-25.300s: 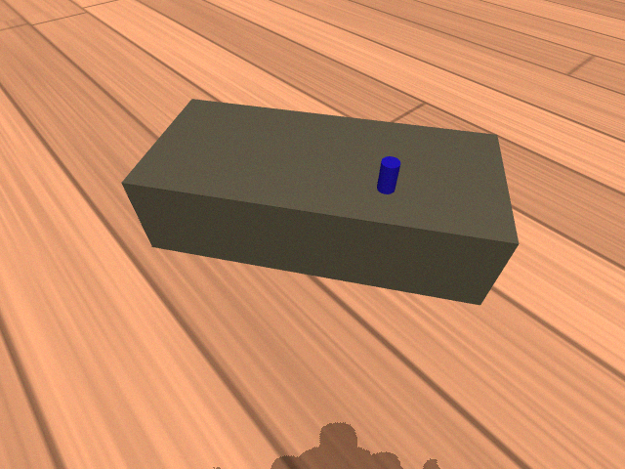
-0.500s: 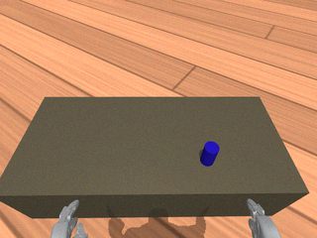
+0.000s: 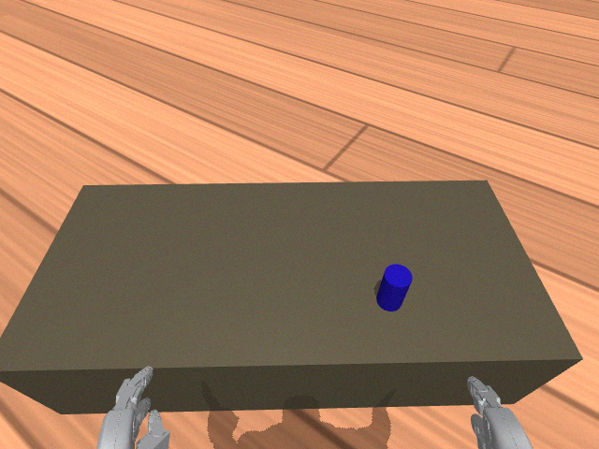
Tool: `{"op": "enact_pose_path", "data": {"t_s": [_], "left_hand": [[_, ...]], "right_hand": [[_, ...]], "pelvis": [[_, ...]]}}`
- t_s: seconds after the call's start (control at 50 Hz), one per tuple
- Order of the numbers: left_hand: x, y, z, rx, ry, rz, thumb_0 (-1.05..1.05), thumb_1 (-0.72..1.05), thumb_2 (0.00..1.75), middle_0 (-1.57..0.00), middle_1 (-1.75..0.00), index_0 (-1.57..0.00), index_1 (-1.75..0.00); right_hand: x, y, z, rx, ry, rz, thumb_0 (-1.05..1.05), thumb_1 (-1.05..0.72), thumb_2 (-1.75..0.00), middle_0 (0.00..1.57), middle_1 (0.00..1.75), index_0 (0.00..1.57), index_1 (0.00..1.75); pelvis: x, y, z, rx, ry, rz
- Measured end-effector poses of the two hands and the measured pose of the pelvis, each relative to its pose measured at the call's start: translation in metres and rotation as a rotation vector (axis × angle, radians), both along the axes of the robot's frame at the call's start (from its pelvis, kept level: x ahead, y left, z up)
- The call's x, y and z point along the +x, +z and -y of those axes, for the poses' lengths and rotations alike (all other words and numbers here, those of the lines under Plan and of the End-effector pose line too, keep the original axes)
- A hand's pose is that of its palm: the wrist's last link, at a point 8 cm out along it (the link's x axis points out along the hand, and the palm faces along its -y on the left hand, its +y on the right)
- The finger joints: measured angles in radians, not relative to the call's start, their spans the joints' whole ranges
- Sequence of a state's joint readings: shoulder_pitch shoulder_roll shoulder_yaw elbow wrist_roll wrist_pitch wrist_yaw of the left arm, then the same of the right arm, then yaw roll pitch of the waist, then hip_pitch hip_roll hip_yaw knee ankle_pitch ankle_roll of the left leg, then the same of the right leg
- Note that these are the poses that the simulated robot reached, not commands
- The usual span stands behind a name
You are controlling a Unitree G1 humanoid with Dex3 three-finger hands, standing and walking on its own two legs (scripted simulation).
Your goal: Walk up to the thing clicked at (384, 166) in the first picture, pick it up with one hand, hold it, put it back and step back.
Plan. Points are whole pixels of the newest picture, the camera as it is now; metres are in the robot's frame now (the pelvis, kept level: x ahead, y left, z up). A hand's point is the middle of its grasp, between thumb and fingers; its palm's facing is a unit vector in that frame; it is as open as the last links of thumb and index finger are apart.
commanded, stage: home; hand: right
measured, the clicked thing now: (393, 288) +0.54 -0.22 -0.30
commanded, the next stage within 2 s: stand in 1.40 s
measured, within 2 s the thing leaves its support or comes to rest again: neither
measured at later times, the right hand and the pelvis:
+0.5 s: hand (453, 443) +0.17 -0.18 -0.05, palm faces +0.05 +0.98 -0.20, open 17.6 cm; pelvis +0.00 +0.00 +0.00, yaw +0 degrees
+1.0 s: hand (455, 442) +0.17 -0.18 -0.05, palm faces +0.04 +0.98 -0.20, open 17.5 cm; pelvis +0.01 +0.00 +0.00, yaw +0 degrees
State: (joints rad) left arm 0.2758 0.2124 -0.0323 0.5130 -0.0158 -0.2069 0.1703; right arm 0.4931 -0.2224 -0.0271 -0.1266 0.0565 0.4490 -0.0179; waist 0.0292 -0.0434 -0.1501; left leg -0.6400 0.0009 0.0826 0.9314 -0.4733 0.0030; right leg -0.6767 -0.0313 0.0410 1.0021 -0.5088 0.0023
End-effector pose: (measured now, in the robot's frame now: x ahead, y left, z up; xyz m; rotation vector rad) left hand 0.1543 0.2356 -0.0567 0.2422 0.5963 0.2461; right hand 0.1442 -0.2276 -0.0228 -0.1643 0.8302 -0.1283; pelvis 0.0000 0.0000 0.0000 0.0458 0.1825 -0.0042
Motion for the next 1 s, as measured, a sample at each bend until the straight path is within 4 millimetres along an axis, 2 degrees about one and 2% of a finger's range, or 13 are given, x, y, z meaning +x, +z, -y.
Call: {"op": "enact_pose_path", "data": {"t_s": [0.34,1.0], "left_hand": [[-0.0006,-0.0016,-0.0052,0.013,0.014,-0.004,0.01,0.90,0.90,-0.20,-0.29,-0.20,-0.30],[0.0011,-0.0013,0.0003,0.009,0.014,-0.014,0.01,0.90,0.90,-0.20,-0.29,-0.20,-0.30]], "right_hand": [[0.0027,0.0000,-0.0012,-0.002,0.002,0.002,-0.01,0.58,-0.03,0.05,0.04,0.05,0.04],[0.0054,0.0000,0.0038,-0.003,0.005,0.002,-0.01,0.55,-0.05,0.05,0.05,0.06,0.05]], "pelvis": [[0.0026,-0.0010,-0.0009,0.000,0.000,-0.007],[0.0056,-0.0001,0.0032,0.003,0.001,-0.007]]}}
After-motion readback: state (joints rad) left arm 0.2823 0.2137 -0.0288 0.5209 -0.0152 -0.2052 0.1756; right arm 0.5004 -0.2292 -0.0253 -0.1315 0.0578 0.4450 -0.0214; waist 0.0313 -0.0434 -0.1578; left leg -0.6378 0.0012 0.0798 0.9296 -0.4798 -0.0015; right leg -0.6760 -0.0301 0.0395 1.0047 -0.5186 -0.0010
